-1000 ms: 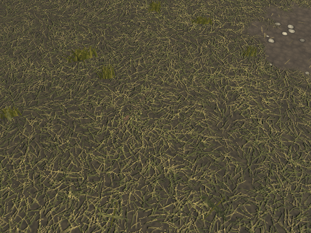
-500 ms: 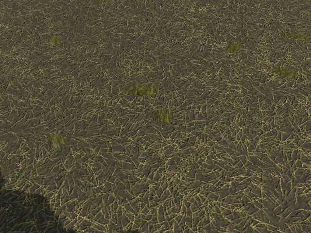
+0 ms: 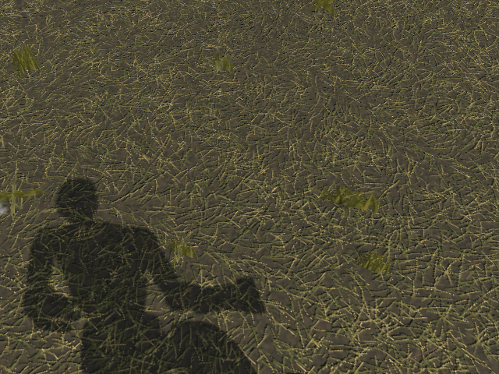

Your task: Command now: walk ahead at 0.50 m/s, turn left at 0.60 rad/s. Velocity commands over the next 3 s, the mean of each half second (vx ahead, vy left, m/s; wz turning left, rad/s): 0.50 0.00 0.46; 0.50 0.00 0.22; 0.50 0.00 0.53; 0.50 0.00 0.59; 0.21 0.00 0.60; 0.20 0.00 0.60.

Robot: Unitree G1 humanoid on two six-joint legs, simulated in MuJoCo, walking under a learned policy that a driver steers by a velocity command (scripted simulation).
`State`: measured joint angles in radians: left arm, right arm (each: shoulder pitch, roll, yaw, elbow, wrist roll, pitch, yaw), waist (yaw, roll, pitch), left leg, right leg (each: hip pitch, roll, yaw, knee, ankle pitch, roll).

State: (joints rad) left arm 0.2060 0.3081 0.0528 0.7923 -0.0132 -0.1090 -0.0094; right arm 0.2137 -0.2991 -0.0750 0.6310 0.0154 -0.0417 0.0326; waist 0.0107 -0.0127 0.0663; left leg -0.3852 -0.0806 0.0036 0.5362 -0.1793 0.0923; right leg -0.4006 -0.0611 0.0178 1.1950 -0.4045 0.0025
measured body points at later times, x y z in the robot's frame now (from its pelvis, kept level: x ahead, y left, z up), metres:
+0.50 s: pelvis +0.29 -0.04 +0.01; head +0.31 -0.04 +0.45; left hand +0.36 +0.25 -0.10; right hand +0.44 -0.29 -0.11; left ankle +0.18 +0.07 -0.64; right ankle +0.35 -0.13 -0.73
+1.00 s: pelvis +0.54 +0.08 +0.01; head +0.57 +0.11 +0.46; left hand +0.54 +0.38 -0.11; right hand +0.77 -0.13 -0.08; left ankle +0.56 +0.17 -0.73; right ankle +0.52 -0.09 -0.65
